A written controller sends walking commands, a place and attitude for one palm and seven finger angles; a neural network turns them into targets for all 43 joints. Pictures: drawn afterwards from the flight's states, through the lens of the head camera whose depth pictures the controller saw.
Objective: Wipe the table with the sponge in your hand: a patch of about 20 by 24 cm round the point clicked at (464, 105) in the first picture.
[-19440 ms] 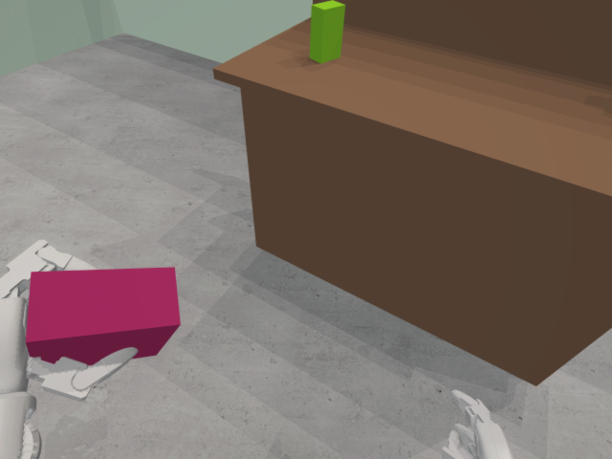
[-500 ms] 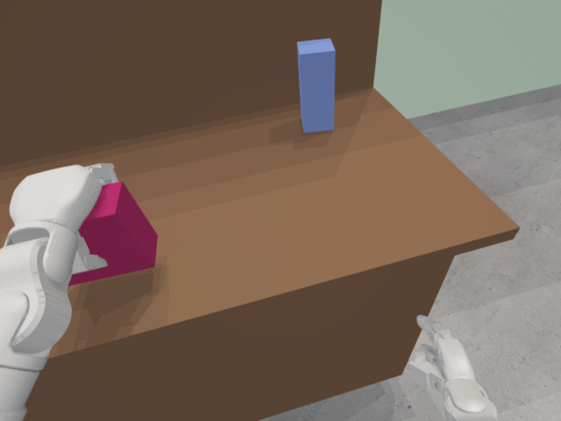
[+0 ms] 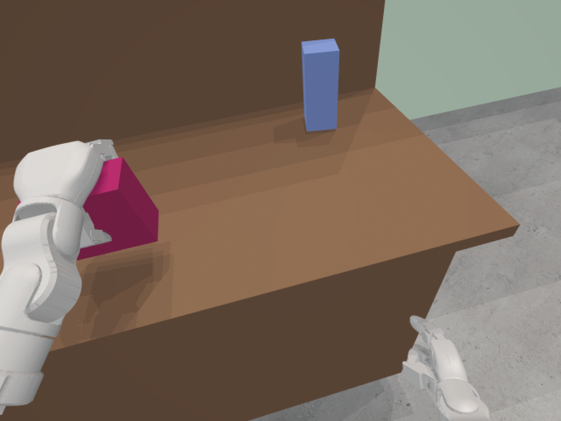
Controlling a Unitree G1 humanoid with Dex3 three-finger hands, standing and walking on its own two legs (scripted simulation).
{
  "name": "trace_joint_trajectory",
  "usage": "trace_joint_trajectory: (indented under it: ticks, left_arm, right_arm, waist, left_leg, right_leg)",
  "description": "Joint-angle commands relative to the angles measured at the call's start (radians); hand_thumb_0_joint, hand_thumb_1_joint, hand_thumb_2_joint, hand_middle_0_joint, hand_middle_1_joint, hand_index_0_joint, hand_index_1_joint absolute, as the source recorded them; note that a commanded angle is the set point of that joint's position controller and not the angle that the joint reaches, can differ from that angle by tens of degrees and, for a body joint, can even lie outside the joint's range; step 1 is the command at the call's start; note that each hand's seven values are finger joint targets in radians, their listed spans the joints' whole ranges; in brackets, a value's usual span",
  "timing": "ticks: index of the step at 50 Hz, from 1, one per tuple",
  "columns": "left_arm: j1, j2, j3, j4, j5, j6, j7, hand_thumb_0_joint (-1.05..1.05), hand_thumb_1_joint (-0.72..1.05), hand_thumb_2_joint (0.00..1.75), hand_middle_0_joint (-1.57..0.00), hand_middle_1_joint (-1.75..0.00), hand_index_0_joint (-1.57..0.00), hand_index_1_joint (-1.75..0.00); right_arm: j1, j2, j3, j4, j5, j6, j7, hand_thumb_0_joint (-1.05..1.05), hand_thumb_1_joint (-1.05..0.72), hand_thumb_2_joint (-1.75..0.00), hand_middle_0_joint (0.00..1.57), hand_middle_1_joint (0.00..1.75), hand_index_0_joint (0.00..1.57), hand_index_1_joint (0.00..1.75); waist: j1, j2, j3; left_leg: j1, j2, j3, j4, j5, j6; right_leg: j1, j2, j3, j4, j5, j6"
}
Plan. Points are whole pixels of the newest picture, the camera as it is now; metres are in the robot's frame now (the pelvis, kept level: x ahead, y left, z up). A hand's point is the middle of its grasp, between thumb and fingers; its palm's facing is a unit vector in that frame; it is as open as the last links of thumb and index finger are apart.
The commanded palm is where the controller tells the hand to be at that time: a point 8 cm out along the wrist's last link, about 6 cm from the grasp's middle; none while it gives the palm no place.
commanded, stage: move the sponge above the wiping area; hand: left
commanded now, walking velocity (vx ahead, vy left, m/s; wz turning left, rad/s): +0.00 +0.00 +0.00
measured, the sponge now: (103, 220) +0.30 +0.31 +0.15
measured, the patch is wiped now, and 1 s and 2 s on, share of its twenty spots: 0.00 0.00 0.00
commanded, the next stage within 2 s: lower the sponge onto the table in 1.38 s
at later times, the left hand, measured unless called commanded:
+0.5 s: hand (78, 196) +0.29 +0.32 +0.21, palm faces +0.22 -0.04 -0.98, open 10.2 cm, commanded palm +0.24 +0.29 +0.26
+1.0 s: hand (80, 212) +0.27 +0.31 +0.19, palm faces +0.12 -0.04 -0.99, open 10.2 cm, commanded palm +0.23 +0.30 +0.26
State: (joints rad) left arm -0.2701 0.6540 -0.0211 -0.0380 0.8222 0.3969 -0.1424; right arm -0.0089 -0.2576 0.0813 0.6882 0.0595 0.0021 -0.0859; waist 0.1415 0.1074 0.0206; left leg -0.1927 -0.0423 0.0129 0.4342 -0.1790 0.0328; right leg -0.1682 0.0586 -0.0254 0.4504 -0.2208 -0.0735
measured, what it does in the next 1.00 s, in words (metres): stands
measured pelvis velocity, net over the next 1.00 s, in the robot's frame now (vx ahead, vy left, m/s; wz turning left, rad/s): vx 0.01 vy -0.01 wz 0.00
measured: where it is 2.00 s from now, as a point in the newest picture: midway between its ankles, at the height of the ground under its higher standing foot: outside the picture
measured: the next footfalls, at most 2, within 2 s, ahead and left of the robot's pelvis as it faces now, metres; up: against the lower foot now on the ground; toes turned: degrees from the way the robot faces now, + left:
none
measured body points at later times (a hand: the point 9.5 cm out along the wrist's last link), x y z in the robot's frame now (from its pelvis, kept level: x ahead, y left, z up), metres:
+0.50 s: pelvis +0.01 +0.00 +0.00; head +0.00 -0.05 +0.45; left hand +0.27 +0.31 +0.26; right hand +0.28 -0.17 -0.07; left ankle +0.04 +0.10 -0.74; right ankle +0.02 -0.07 -0.74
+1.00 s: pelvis +0.01 -0.01 +0.00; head -0.01 -0.06 +0.45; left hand +0.26 +0.31 +0.25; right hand +0.27 -0.19 -0.07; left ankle +0.04 +0.10 -0.74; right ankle +0.02 -0.07 -0.74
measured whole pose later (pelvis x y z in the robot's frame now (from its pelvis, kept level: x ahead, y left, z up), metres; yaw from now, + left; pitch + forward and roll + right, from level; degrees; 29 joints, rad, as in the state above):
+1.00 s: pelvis +0.01 -0.01 +0.00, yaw +0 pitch -3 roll +1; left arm -0.17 0.66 0.00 -0.14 0.82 0.53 -0.22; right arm -0.02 -0.28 0.08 0.65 0.08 0.04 -0.07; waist 0.13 0.13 -0.01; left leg -0.20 -0.04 0.01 0.44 -0.19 0.03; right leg -0.18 0.06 -0.03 0.46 -0.23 -0.08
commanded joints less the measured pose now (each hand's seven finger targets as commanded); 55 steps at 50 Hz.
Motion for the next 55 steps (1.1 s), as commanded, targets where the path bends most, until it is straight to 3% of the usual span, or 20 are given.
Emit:
trace_joint_trajectory:
  ticks: [1,6,8,10,13,15,18,25,29,33,34,36,38,39,43,46,50,52,53,55]
  left_arm:
    - [-0.285,0.257,0.162,-0.118,0.035,0.085,0.013,0.00,0.10,1.30,-1.20,-1.60,-1.20,-1.60]
    - [-0.253,0.216,0.090,-0.191,0.051,0.086,-0.061,0.00,0.10,1.30,-1.20,-1.60,-1.20,-1.60]
    - [-0.306,0.287,0.138,-0.267,0.068,0.058,-0.065,0.00,0.10,1.30,-1.20,-1.60,-1.20,-1.60]
    - [-0.345,0.281,0.137,-0.352,0.069,0.009,-0.043,0.00,0.10,1.30,-1.20,-1.60,-1.20,-1.60]
    - [-0.336,0.360,0.247,-0.406,0.056,-0.028,0.015,0.00,0.10,1.30,-1.20,-1.60,-1.20,-1.60]
    - [-0.312,0.311,0.232,-0.337,0.053,-0.008,0.055,0.00,0.10,1.30,-1.20,-1.60,-1.20,-1.60]
    - [-0.300,0.320,0.258,-0.271,0.028,0.058,0.082,0.00,0.10,1.30,-1.20,-1.60,-1.20,-1.60]
    - [-0.165,0.146,0.079,-0.304,0.012,0.133,-0.017,0.00,0.10,1.30,-1.20,-1.60,-1.20,-1.60]
    - [-0.234,0.216,0.097,-0.314,0.053,0.119,-0.042,0.00,0.10,1.30,-1.20,-1.60,-1.20,-1.60]
    - [-0.376,0.364,0.205,-0.420,0.096,0.058,-0.012,0.00,0.10,1.30,-1.20,-1.60,-1.20,-1.60]
    - [-0.365,0.355,0.210,-0.421,0.090,0.042,0.002,0.00,0.10,1.30,-1.20,-1.60,-1.20,-1.60]
    - [-0.276,0.323,0.220,-0.365,0.067,0.032,0.022,0.00,0.10,1.30,-1.20,-1.60,-1.20,-1.60]
    - [-0.283,0.363,0.273,-0.312,0.049,0.048,0.040,0.00,0.10,1.30,-1.20,-1.60,-1.20,-1.60]
    - [-0.270,0.307,0.227,-0.262,0.042,0.066,0.040,0.00,0.10,1.30,-1.20,-1.60,-1.20,-1.60]
    - [-0.207,0.268,0.192,-0.266,0.025,0.114,0.010,0.00,0.10,1.30,-1.20,-1.60,-1.20,-1.60]
    - [-0.121,0.236,0.151,-0.254,0.019,0.127,-0.039,0.00,0.10,1.30,-1.20,-1.60,-1.20,-1.60]
    - [-0.234,0.273,0.133,-0.269,0.052,0.091,-0.068,0.00,0.10,1.30,-1.20,-1.60,-1.20,-1.60]
    - [-0.292,0.314,0.159,-0.287,0.066,0.046,-0.059,0.00,0.10,1.30,-1.20,-1.60,-1.20,-1.60]
    - [-0.322,0.378,0.218,-0.337,0.060,0.016,-0.045,0.00,0.10,1.30,-1.20,-1.60,-1.20,-1.60]
    - [-0.356,0.375,0.226,-0.277,0.068,-0.023,-0.015,0.00,0.10,1.30,-1.20,-1.60,-1.20,-1.60]
  right_arm:
    - [-0.236,-0.111,-0.041,-0.188,0.013,-0.038,0.004,0.00,-0.90,-0.90,0.20,0.30,0.20,0.30]
    - [-0.229,-0.107,-0.036,-0.221,0.019,-0.032,0.005,0.00,-0.90,-0.90,0.20,0.30,0.20,0.30]
    - [-0.255,-0.101,-0.032,-0.231,0.021,-0.043,0.000,0.00,-0.90,-0.90,0.20,0.30,0.20,0.30]
    - [-0.224,-0.087,-0.033,-0.234,0.011,-0.057,-0.002,0.00,-0.90,-0.90,0.20,0.30,0.20,0.30]
    - [-0.245,-0.087,-0.034,-0.228,0.000,-0.070,-0.006,0.00,-0.90,-0.90,0.20,0.30,0.20,0.30]
    - [-0.218,-0.085,-0.037,-0.202,-0.004,-0.062,-0.001,0.00,-0.90,-0.90,0.20,0.30,0.20,0.30]
    - [-0.263,-0.097,-0.038,-0.190,0.008,-0.050,0.007,0.00,-0.90,-0.90,0.20,0.30,0.20,0.30]
    - [-0.256,-0.091,-0.031,-0.229,0.027,-0.020,0.018,0.00,-0.90,-0.90,0.20,0.30,0.20,0.30]
    - [-0.246,-0.101,-0.027,-0.233,0.016,-0.025,0.003,0.00,-0.90,-0.90,0.20,0.30,0.20,0.30]
    - [-0.276,-0.094,-0.027,-0.232,0.010,-0.045,-0.004,0.00,-0.90,-0.90,0.20,0.30,0.20,0.30]
    - [-0.243,-0.093,-0.031,-0.227,-0.006,-0.049,-0.007,0.00,-0.90,-0.90,0.20,0.30,0.20,0.30]
    - [-0.226,-0.088,-0.031,-0.213,-0.006,-0.046,0.000,0.00,-0.90,-0.90,0.20,0.30,0.20,0.30]
    - [-0.261,-0.092,-0.030,-0.201,0.005,-0.048,0.004,0.00,-0.90,-0.90,0.20,0.30,0.20,0.30]
    - [-0.240,-0.097,-0.033,-0.195,0.000,-0.037,0.005,0.00,-0.90,-0.90,0.20,0.30,0.20,0.30]
    - [-0.288,-0.098,-0.033,-0.213,0.021,-0.029,0.013,0.00,-0.90,-0.90,0.20,0.30,0.20,0.30]
    - [-0.241,-0.108,-0.037,-0.222,0.018,-0.012,0.013,0.00,-0.90,-0.90,0.20,0.30,0.20,0.30]
    - [-0.236,-0.103,-0.030,-0.224,0.022,-0.026,0.000,0.00,-0.90,-0.90,0.20,0.30,0.20,0.30]
    - [-0.221,-0.103,-0.035,-0.223,0.013,-0.037,-0.009,0.00,-0.90,-0.90,0.20,0.30,0.20,0.30]
    - [-0.253,-0.097,-0.032,-0.230,0.015,-0.054,-0.015,0.00,-0.90,-0.90,0.20,0.30,0.20,0.30]
    - [-0.204,-0.096,-0.035,-0.202,0.004,-0.063,-0.023,0.00,-0.90,-0.90,0.20,0.30,0.20,0.30]
  waist:
    - [-0.002,-0.049,-0.243]
    - [-0.024,-0.063,-0.263]
    - [-0.019,-0.031,-0.296]
    - [-0.015,0.001,-0.334]
    - [0.015,0.025,-0.335]
    - [0.014,0.008,-0.301]
    - [0.027,-0.011,-0.257]
    - [-0.012,-0.036,-0.265]
    - [-0.018,-0.069,-0.278]
    - [0.003,0.030,-0.333]
    - [0.014,0.029,-0.373]
    - [0.017,0.008,-0.326]
    - [0.022,-0.012,-0.279]
    - [0.018,-0.025,-0.271]
    - [0.013,-0.009,-0.265]
    - [-0.006,-0.081,-0.263]
    - [-0.029,-0.060,-0.245]
    - [-0.022,-0.042,-0.261]
    - [-0.013,0.002,-0.279]
    - [-0.020,-0.010,-0.272]
  left_leg:
    - [0.041,0.019,-0.101,-0.052,0.118,-0.021]
    - [0.056,0.020,-0.103,-0.034,0.117,-0.006]
    - [0.078,0.017,-0.114,-0.027,0.118,-0.003]
    - [0.116,0.015,-0.123,-0.027,0.154,-0.002]
    - [0.134,0.014,-0.137,-0.029,0.182,-0.008]
    - [0.118,0.016,-0.123,-0.037,0.206,-0.018]
    - [0.091,0.018,-0.122,-0.049,0.183,-0.027]
    - [0.091,0.022,-0.101,-0.042,0.191,-0.017]
    - [0.083,0.018,-0.105,-0.031,0.151,-0.003]
    - [0.125,0.007,-0.126,-0.030,0.176,-0.002]
    - [0.128,0.002,-0.119,-0.021,0.220,-0.001]
    - [0.123,0.006,-0.119,-0.031,0.240,-0.010]
    - [0.103,0.011,-0.123,-0.037,0.193,-0.016]
    - [0.078,0.011,-0.108,-0.038,0.191,-0.015]
    - [0.074,0.010,-0.098,-0.031,0.179,-0.017]
    - [0.054,0.012,-0.092,-0.015,0.177,-0.006]
    - [0.062,0.009,-0.100,-0.011,0.118,0.001]
    - [0.076,0.006,-0.105,-0.009,0.113,0.003]
    - [0.094,0.005,-0.115,-0.004,0.102,0.004]
    - [0.101,-0.001,-0.113,-0.005,0.117,-0.002]
  right_leg:
    - [0.048,-0.075,0.128,-0.088,0.089,-0.013]
    - [0.035,-0.075,0.112,-0.071,0.114,-0.005]
    - [0.045,-0.067,0.152,-0.063,0.107,-0.016]
    - [0.051,-0.070,0.128,-0.056,0.111,-0.016]
    - [0.074,-0.060,0.178,-0.063,0.130,-0.037]
    - [0.065,-0.067,0.147,-0.070,0.140,-0.029]
    - [0.063,-0.061,0.180,-0.084,0.130,-0.040]
    - [0.052,-0.067,0.109,-0.073,0.182,-0.009]
    - [0.049,-0.066,0.122,-0.071,0.145,-0.011]
    - [0.073,-0.052,0.181,-0.063,0.137,-0.035]
    - [0.109,-0.060,0.153,-0.050,0.179,-0.035]
    - [0.092,-0.059,0.141,-0.065,0.185,-0.029]
    - [0.073,-0.055,0.191,-0.083,0.149,-0.039]
    - [0.085,-0.065,0.150,-0.081,0.157,-0.029]
    - [0.074,-0.065,0.177,-0.076,0.173,-0.027]
    - [0.072,-0.075,0.138,-0.068,0.207,-0.002]
    - [0.022,-0.074,0.149,-0.080,0.114,0.000]
    - [0.029,-0.077,0.156,-0.083,0.093,-0.005]
    - [0.036,-0.071,0.209,-0.090,0.063,-0.021]
    - [0.030,-0.073,0.184,-0.100,0.059,-0.018]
